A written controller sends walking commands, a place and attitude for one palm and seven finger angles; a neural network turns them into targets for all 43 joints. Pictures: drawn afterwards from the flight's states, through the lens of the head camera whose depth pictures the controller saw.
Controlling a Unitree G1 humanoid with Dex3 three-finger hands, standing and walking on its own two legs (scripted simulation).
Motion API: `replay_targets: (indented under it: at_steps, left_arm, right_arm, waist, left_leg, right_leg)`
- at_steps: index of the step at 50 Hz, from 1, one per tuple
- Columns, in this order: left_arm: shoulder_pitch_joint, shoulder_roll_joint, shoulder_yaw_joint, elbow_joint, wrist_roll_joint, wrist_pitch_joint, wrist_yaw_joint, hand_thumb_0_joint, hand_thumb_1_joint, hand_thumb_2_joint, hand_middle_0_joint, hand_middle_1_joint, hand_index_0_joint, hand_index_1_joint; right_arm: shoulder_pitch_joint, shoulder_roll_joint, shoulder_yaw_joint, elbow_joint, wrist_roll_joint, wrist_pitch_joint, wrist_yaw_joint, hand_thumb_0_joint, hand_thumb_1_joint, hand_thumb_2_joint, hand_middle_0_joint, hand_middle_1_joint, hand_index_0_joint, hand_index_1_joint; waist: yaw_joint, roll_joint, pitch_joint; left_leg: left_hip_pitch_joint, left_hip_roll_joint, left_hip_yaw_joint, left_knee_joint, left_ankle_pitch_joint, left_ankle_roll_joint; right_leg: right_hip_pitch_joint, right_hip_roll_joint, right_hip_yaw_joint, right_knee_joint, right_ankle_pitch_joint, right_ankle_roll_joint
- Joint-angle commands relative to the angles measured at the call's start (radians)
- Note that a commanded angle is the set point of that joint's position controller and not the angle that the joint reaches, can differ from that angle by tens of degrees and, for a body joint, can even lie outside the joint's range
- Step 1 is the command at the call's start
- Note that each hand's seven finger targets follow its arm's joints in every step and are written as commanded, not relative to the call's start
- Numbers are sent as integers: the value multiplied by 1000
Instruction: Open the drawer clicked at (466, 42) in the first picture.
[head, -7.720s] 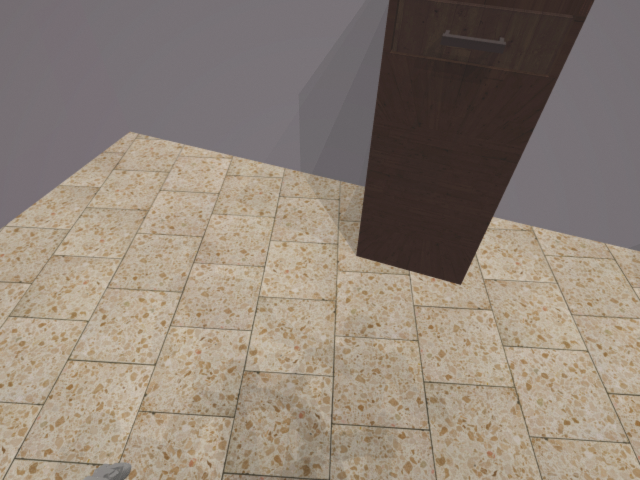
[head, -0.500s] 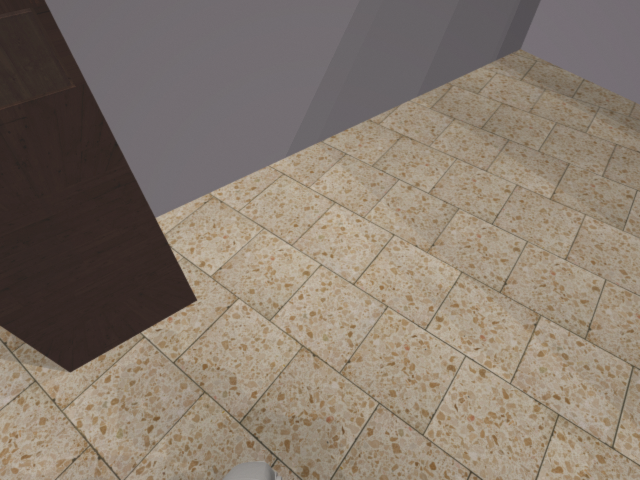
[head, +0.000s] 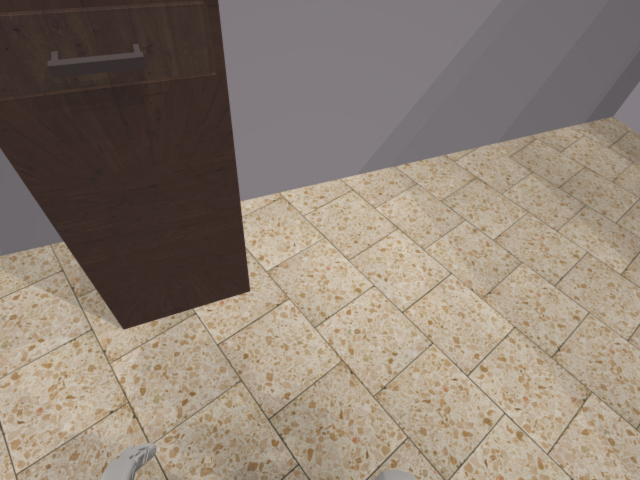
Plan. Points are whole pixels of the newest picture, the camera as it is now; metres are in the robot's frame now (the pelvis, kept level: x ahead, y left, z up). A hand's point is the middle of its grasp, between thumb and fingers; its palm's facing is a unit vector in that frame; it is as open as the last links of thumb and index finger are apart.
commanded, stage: turn to face it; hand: left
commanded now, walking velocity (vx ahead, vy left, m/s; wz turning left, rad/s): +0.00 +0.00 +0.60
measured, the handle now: (98, 58) +0.72 +0.41 +0.13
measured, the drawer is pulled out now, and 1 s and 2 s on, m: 0.00 0.00 0.00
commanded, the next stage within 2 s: take the last steps up to it in 0.50 s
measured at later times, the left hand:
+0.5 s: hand out of the picture -0.01 +0.14 -0.14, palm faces +0.30 -0.90 -0.31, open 7.4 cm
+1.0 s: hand out of the picture -0.13 +0.14 -0.18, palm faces +0.43 -0.89 -0.16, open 7.4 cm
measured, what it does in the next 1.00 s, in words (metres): steps on the spot, turning left: right foot, then left foot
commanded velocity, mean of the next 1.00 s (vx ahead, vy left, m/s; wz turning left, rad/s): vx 0.13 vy -0.04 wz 0.21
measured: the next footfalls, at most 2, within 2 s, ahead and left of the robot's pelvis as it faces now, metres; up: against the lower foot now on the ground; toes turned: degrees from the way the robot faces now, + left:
right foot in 0.30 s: +0.03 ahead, -0.16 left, +0.00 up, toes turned +12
left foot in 0.80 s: -0.09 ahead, +0.06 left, +0.00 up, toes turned +25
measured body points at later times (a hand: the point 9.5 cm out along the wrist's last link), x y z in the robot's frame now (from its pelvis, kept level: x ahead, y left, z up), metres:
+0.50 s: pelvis -0.03 -0.08 +0.00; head -0.02 -0.12 +0.45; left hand -0.02 +0.18 -0.12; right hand +0.06 -0.34 -0.17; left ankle -0.09 +0.07 -0.65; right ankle -0.01 -0.17 -0.74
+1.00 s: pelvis -0.02 -0.02 +0.00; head -0.04 +0.00 +0.45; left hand -0.15 +0.19 -0.17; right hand +0.11 -0.23 -0.14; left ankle -0.13 +0.04 -0.74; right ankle +0.05 -0.15 -0.66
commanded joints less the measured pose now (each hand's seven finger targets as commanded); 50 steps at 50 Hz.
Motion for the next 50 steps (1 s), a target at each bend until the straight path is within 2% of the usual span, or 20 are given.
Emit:
replay_targets:
  at_steps: [1, 9, 12, 13, 14, 15, 16, 17, 20, 25, 32, 35, 37, 38, 39, 40, 41, 43, 46, 50]
  left_arm:
    - [-68, 85, 18, -109, -6, -30, 11, 0, 900, 900, -200, -300, -200, -300]
    - [-20, 64, 9, -113, -17, -34, 20, 0, 900, 900, -200, -300, -200, -300]
    - [74, 75, 13, -89, -23, -39, 26, 0, 900, 900, -200, -300, -200, -300]
    - [106, 99, 19, -80, -20, -46, 30, 0, 900, 900, -200, -300, -200, -300]
    - [113, 177, 35, -83, -7, -56, 35, 0, 900, 900, -200, -300, -200, -300]
    - [83, 217, 36, -104, 3, -52, 36, 0, 900, 900, -200, -300, -200, -300]
    - [30, 192, 23, -124, -3, -46, 38, 0, 900, 900, -200, -300, -200, -300]
    - [-36, 145, 21, -130, -7, -55, 35, 0, 900, 900, -200, -300, -200, -300]
    - [-53, 82, 1, -114, -9, -67, 24, 0, 900, 900, -200, -300, -200, -300]
    - [136, 91, 1, -45, -4, -77, 21, 0, 900, 900, -200, -300, -200, -300]
    - [258, 125, 11, 29, 16, -81, 15, 0, 900, 900, -200, -300, -200, -300]
    - [281, 118, 7, 68, 18, -86, 7, 0, 900, 900, -200, -300, -200, -300]
    - [243, 101, 0, 88, 6, -83, 3, 0, 900, 900, -200, -300, -200, -300]
    - [230, 61, -10, 89, -5, -80, 0, 0, 900, 900, -200, -300, -200, -300]
    - [236, -4, -26, 79, -9, -78, -7, 0, 900, 900, -200, -300, -200, -300]
    - [183, -18, -36, 53, 2, -79, -8, 0, 900, 900, -200, -300, -200, -300]
    - [129, 11, -26, 38, 9, -77, -12, 0, 900, 900, -200, -300, -200, -300]
    - [121, 14, -19, 84, 12, -66, -21, 0, 900, 900, -200, -300, -200, -300]
    - [190, 3, -17, 130, 8, -68, -40, 0, 900, 900, -200, -300, -200, -300]
    - [169, -8, -11, 124, 7, -53, -42, 0, 900, 900, -200, -300, -200, -300]
  right_arm:
    - [67, -222, -65, -49, -8, -16, -13, 0, -900, -900, 200, 300, 200, 300]
    - [56, -228, -73, -48, -11, 2, -11, 0, -900, -900, 200, 300, 200, 300]
    - [21, -210, -74, -55, -6, 11, -3, 0, -900, -900, 200, 300, 200, 300]
    - [19, -187, -72, -56, 1, 13, 1, 0, -900, -900, 200, 300, 200, 300]
    - [38, -130, -66, -64, 10, 16, 5, 0, -900, -900, 200, 300, 200, 300]
    - [35, -131, -66, -85, 1, 12, -1, 0, -900, -900, 200, 300, 200, 300]
    - [27, -168, -75, -79, -12, 17, 1, 0, -900, -900, 200, 300, 200, 300]
    - [61, -159, -76, -50, -15, 31, 9, 0, -900, -900, 200, 300, 200, 300]
    - [104, -132, -67, -12, -14, 41, 20, 0, -900, -900, 200, 300, 200, 300]
    - [1, -126, -55, -20, -11, 38, 17, 0, -900, -900, 200, 300, 200, 300]
    - [-115, -90, -21, -29, 0, 17, 12, 0, -900, -900, 200, 300, 200, 300]
    - [-93, -72, -8, -16, 0, -10, 14, 0, -900, -900, 200, 300, 200, 300]
    - [1, -69, -2, 27, -2, -31, 7, 0, -900, -900, 200, 300, 200, 300]
    - [62, -108, -8, 56, 0, -45, 0, 0, -900, -900, 200, 300, 200, 300]
    - [127, -199, -32, 79, -6, -51, -7, 0, -900, -900, 200, 300, 200, 300]
    - [181, -257, -42, 83, -10, -43, -13, 0, -900, -900, 200, 300, 200, 300]
    - [177, -255, -40, 81, -16, -37, -17, 0, -900, -900, 200, 300, 200, 300]
    - [107, -169, -14, 80, -15, -48, -29, 0, -900, -900, 200, 300, 200, 300]
    - [80, -127, -2, 75, -7, -71, -31, 0, -900, -900, 200, 300, 200, 300]
    - [135, -114, -6, 89, -1, -85, -38, 0, -900, -900, 200, 300, 200, 300]
  waist:
    - [-30, 148, -78]
    - [-8, 183, -119]
    - [31, 169, -128]
    - [46, 120, -125]
    - [50, -113, -124]
    - [51, -242, -79]
    - [25, -121, -33]
    - [-17, -119, -12]
    - [-43, -124, 53]
    - [34, -150, 26]
    - [89, -177, -44]
    - [87, -186, -70]
    - [33, -157, -75]
    - [1, -35, -87]
    - [-30, 236, -105]
    - [-64, 320, -26]
    - [-72, 211, 43]
    - [-33, 245, 145]
    - [11, 177, 146]
    - [20, 141, 136]
  left_leg:
    - [149, 293, -380, -112, 237, 83]
    - [63, 246, -477, -91, 211, 74]
    - [-57, 184, -437, -76, 84, 14]
    - [-165, 149, -384, -25, -19, -28]
    - [-354, 52, -228, 184, -244, -95]
    - [-419, -42, -54, 436, -365, -141]
    - [-345, 12, -78, 596, -347, -128]
    - [-311, 37, -71, 677, -274, -129]
    - [-302, 68, -6, 794, -156, -150]
    - [-339, 95, 13, 735, -150, -174]
    - [-205, 101, 97, 398, -289, -159]
    - [-86, 87, 145, 220, -281, -129]
    - [128, 77, 177, -10, -141, -112]
    - [286, 142, 104, -112, -111, -97]
    - [420, 367, -179, -170, -220, -36]
    - [393, 502, -331, -237, -223, 48]
    - [299, 538, -327, -254, -254, 96]
    - [184, 444, -204, -274, -135, 49]
    - [167, 366, -49, -261, 59, 27]
    - [186, 372, 10, -258, 162, 36]
  right_leg:
    - [-79, 8, 23, -73, -59, -12]
    - [114, 84, 23, -310, -82, -53]
    - [321, 97, 1, -554, 49, -75]
    - [454, 50, 30, -689, 104, -89]
    - [573, -177, 259, -809, -34, -161]
    - [446, -394, 457, -859, -54, -263]
    - [260, -385, 373, -860, -53, -287]
    - [187, -303, 284, -867, -63, -260]
    - [162, -181, 83, -806, 127, -207]
    - [307, -196, 67, -765, 246, -222]
    - [405, -237, 67, -721, 407, -263]
    - [386, -223, 75, -732, 226, -256]
    - [262, -168, 12, -679, 72, -206]
    - [135, -121, -41, -572, -8, -163]
    - [-77, -18, -128, -360, -132, -110]
    - [-211, 14, -153, -200, -239, -92]
    - [-227, -16, -97, -97, -207, -106]
    - [-214, -37, -50, -2, -79, -96]
    - [-177, -29, -62, 53, 48, -82]
    - [-230, -35, -53, 83, 130, -69]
